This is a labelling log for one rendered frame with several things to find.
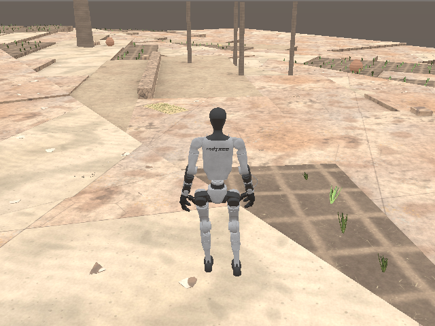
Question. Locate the robot right upper arm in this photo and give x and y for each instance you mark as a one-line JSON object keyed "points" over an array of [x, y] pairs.
{"points": [[239, 144]]}

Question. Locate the right robot forearm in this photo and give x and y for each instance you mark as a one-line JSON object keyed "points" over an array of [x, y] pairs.
{"points": [[248, 182]]}

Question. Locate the right robot hand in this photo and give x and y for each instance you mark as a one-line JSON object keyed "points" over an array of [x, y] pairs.
{"points": [[250, 197]]}

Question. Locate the left robot forearm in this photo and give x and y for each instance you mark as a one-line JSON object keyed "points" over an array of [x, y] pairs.
{"points": [[187, 183]]}

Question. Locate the robot right foot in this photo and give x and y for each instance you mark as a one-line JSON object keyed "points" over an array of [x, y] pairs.
{"points": [[236, 270]]}

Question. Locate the robot left upper arm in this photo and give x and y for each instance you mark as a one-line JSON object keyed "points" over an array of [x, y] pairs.
{"points": [[193, 155]]}

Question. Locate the left robot hand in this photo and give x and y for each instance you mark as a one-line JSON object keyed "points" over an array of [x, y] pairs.
{"points": [[184, 202]]}

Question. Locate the robot foot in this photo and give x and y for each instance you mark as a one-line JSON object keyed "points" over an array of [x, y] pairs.
{"points": [[208, 266], [236, 270]]}

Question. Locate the robot left foot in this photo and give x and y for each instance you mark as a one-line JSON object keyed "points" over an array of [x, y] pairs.
{"points": [[208, 266]]}

